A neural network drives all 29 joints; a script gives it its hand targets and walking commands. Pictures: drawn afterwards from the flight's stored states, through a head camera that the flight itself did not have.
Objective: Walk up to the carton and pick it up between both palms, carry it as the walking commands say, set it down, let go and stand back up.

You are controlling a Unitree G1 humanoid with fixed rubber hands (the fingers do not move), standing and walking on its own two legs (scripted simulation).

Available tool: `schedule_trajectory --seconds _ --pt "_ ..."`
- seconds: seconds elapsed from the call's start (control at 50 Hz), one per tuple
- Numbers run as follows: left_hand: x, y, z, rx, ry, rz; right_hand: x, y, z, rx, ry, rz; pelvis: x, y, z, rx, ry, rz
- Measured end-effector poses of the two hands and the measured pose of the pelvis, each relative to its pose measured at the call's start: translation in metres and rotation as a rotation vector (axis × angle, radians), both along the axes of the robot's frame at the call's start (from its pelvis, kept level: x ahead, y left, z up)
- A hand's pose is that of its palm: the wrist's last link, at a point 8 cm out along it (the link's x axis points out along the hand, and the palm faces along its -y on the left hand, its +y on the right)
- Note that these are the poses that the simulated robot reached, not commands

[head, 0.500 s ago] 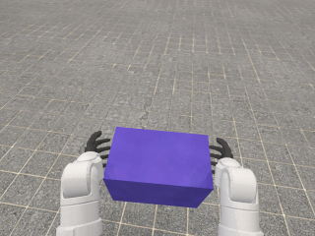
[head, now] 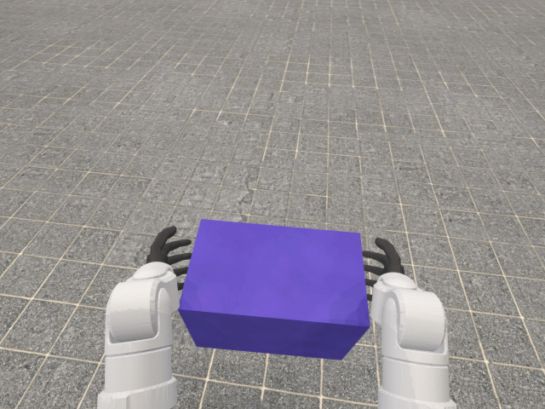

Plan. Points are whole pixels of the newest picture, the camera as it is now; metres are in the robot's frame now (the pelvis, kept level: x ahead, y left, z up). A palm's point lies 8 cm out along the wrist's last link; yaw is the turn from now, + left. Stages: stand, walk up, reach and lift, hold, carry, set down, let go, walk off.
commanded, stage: carry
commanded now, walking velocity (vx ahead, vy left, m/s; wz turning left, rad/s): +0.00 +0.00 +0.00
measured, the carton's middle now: (274, 292) +0.30 +0.01 +0.01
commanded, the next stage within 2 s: hold in 0.84 s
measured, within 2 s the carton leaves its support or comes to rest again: neither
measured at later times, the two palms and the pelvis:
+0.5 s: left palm (171, 281) +0.26 +0.15 +0.09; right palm (404, 294) +0.26 -0.17 +0.08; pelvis -0.01 -0.02 +0.00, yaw +0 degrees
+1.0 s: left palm (191, 298) +0.27 +0.13 +0.03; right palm (404, 316) +0.26 -0.19 +0.02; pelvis -0.01 -0.02 +0.01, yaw +1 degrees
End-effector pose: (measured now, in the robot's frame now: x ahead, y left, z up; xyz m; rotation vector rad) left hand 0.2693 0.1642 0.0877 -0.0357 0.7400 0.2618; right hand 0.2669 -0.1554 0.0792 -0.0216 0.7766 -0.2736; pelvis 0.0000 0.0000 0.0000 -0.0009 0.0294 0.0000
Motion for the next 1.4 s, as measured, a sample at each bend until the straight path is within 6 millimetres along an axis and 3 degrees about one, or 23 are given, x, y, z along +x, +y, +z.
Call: schedule_trajectory --seconds 0.86,0.9,0.94,0.98,1.02,1.1,1.16,1.22,1.28,1.4 --pt "-0.007 -0.022 0.000 0.000 -0.005 -0.009 -0.010 -0.022 0.000 -0.005 -0.005 -0.005 -0.008 -0.019 0.000 0.003 -0.007 0.001" --pt "-0.002 -0.022 -0.008 0.006 -0.006 -0.036 -0.005 -0.023 -0.009 -0.007 -0.005 0.027 -0.010 -0.020 0.001 0.003 -0.037 0.003" --pt "0.005 -0.025 -0.033 0.017 0.032 -0.067 0.000 -0.026 -0.035 -0.016 0.045 0.058 -0.012 -0.022 0.004 0.002 -0.079 0.005" --pt "0.003 -0.030 -0.053 0.047 0.051 -0.112 -0.005 -0.032 -0.057 -0.044 0.081 0.074 -0.011 -0.023 0.006 0.001 -0.100 0.008" --pt "0.001 -0.039 -0.063 0.048 0.044 -0.154 -0.014 -0.042 -0.067 -0.052 0.079 0.058 -0.009 -0.024 0.008 -0.001 -0.103 0.016" --pt "0.012 -0.058 -0.049 0.025 -0.065 -0.212 -0.021 -0.060 -0.046 -0.071 -0.031 -0.017 -0.004 -0.028 0.009 0.005 -0.096 -0.026" --pt "0.027 -0.061 -0.029 0.014 -0.151 -0.210 -0.010 -0.062 -0.023 -0.072 -0.118 -0.027 -0.003 -0.030 0.008 0.007 -0.111 -0.073" --pt "0.039 -0.054 -0.019 0.014 -0.151 -0.173 0.008 -0.057 -0.014 -0.024 -0.126 0.004 0.000 -0.032 0.008 0.005 -0.133 -0.116" --pt "0.048 -0.046 -0.021 0.028 -0.106 -0.159 0.019 -0.050 -0.021 0.007 -0.087 0.027 0.004 -0.031 0.008 -0.002 -0.147 -0.130" --pt "0.056 -0.042 -0.050 0.034 -0.009 -0.207 0.024 -0.049 -0.059 0.004 0.007 0.061 0.015 -0.029 0.009 0.001 -0.123 -0.111"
